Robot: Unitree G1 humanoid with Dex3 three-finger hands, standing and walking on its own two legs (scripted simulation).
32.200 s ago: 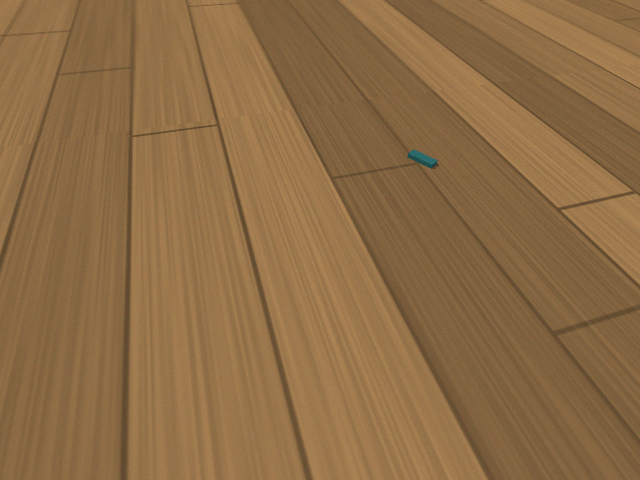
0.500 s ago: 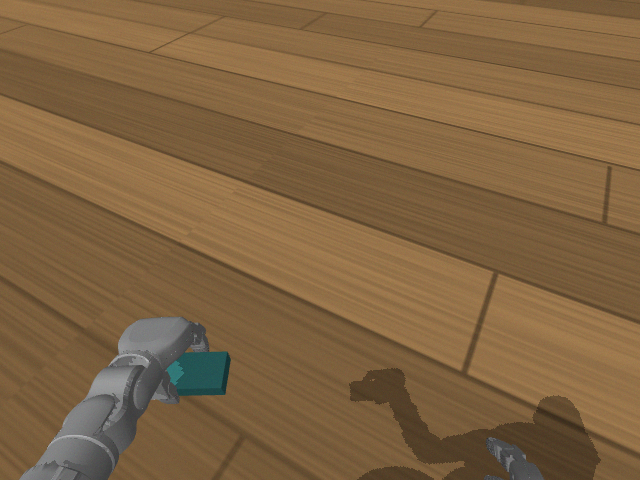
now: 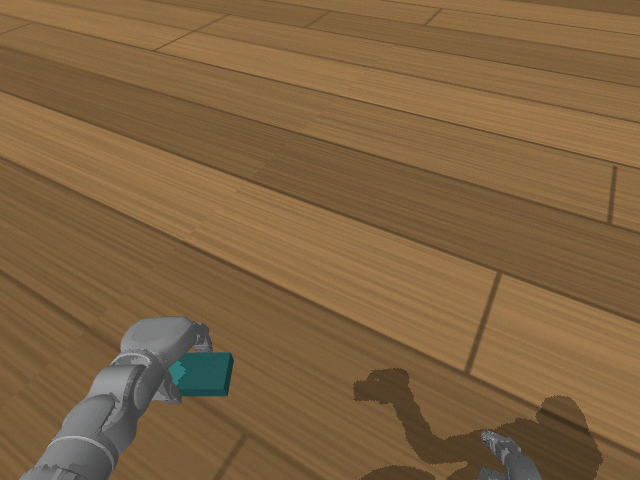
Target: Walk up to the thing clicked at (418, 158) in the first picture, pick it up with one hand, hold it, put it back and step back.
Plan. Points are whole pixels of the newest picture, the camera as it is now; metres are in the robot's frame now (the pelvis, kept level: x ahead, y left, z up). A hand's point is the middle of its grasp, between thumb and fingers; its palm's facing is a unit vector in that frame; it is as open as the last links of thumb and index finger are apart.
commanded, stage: hold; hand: left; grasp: from above
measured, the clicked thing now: (178, 374) +0.30 +0.22 -0.07
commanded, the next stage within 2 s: crouch in 0.28 s
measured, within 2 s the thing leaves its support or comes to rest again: neither
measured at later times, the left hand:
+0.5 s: hand (172, 364) +0.30 +0.22 -0.04, palm faces -0.46 -0.04 -0.89, open 8.5 cm
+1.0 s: hand (200, 385) +0.34 +0.24 -0.22, palm faces -0.42 +0.07 -0.90, open 8.5 cm
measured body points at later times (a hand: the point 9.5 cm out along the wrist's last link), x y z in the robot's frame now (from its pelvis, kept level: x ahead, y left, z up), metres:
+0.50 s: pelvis +0.01 +0.00 +0.00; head +0.02 -0.02 +0.45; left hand +0.32 +0.22 +0.01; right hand +0.16 -0.25 -0.12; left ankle +0.02 +0.13 -0.74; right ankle +0.03 -0.13 -0.74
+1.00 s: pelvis -0.03 +0.01 -0.11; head +0.09 +0.02 +0.32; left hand +0.36 +0.23 -0.17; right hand +0.06 -0.29 -0.23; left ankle +0.02 +0.13 -0.74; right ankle +0.03 -0.13 -0.74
